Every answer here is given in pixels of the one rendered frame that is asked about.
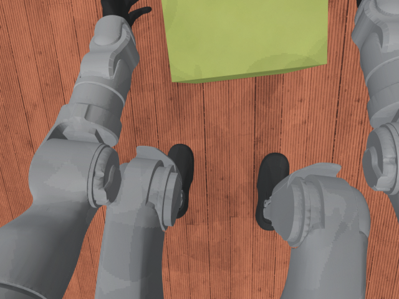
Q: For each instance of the robot right thigh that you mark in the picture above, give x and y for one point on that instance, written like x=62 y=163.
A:
x=319 y=216

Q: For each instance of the robot right foot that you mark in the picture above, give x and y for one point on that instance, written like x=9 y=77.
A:
x=273 y=169

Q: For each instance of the left robot hand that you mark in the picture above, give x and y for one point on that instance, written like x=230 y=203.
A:
x=121 y=8

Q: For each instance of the robot right upper arm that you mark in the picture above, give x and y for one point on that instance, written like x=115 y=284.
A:
x=381 y=162

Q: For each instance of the robot right forearm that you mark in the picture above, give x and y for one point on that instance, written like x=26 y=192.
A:
x=376 y=34

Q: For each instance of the robot left forearm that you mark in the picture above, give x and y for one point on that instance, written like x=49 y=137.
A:
x=100 y=91

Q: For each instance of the carton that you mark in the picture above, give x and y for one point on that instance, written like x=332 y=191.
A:
x=215 y=40

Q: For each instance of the robot left upper arm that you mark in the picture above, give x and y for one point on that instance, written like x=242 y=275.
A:
x=70 y=180

